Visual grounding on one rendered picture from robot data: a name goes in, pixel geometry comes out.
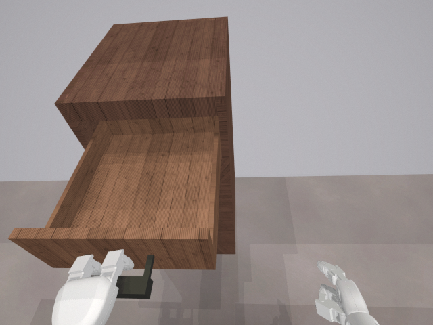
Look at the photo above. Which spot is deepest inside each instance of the handle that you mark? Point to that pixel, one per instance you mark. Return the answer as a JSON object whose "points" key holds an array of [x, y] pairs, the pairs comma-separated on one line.
{"points": [[136, 287]]}

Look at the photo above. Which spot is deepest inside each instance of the robot left hand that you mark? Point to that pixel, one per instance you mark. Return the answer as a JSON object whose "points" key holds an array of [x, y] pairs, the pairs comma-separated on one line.
{"points": [[86, 300]]}

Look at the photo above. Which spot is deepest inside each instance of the cabinet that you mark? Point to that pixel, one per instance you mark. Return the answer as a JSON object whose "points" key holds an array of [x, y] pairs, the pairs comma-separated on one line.
{"points": [[165, 69]]}

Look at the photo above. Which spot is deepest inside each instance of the robot right hand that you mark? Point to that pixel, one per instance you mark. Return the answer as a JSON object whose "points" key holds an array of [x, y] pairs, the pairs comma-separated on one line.
{"points": [[337, 304]]}

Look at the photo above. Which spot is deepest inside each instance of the drawer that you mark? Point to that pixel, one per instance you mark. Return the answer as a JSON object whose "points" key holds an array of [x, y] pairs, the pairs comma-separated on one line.
{"points": [[148, 186]]}

